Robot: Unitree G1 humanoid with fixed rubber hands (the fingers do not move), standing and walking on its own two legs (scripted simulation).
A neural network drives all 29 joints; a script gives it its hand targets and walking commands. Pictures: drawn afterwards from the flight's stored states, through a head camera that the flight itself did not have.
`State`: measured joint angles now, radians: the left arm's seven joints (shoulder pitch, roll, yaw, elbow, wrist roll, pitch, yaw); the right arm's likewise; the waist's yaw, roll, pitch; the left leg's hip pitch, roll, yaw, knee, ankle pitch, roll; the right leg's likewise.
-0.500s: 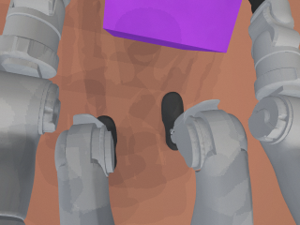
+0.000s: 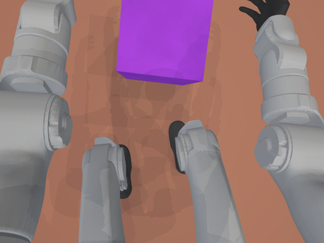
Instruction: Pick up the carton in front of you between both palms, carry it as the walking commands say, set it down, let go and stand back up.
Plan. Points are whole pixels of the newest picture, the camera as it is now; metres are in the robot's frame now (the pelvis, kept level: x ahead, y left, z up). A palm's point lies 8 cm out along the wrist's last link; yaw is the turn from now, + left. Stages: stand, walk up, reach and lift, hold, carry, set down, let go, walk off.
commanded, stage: set down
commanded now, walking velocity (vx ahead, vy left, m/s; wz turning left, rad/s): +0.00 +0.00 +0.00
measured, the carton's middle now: (160, 45) +0.53 -0.09 -0.34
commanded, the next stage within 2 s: let go in 0.54 s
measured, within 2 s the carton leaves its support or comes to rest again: neither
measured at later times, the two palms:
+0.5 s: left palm out of the picture +0.61 +0.10 +0.05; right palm out of the picture +0.50 -0.29 +0.04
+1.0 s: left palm out of the picture +0.46 +0.13 +0.15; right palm out of the picture +0.40 -0.28 +0.15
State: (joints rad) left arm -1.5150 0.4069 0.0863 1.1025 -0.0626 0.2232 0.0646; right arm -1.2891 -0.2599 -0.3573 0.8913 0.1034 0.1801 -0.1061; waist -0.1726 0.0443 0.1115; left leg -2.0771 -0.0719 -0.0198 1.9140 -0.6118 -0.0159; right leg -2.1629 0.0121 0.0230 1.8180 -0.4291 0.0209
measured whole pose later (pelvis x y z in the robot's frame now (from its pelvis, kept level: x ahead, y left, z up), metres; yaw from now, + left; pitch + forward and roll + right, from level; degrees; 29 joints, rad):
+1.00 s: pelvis +0.07 -0.02 +0.26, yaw +1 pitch +32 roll +2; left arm -0.54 0.10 0.22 0.58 0.12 0.14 0.11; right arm -0.44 -0.22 -0.22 0.57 -0.06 0.11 0.13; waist -0.11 0.01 -0.03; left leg -1.06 -0.05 -0.08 0.83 -0.33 -0.04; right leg -1.14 0.02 0.02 0.81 -0.23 -0.02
